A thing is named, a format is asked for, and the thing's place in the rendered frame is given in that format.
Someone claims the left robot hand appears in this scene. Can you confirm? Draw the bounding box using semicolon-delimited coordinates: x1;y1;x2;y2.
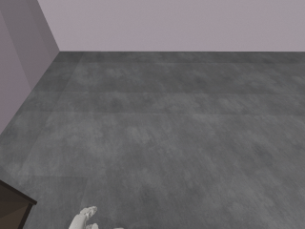
69;206;98;229

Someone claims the wardrobe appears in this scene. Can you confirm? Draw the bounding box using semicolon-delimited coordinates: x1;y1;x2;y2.
0;179;37;229

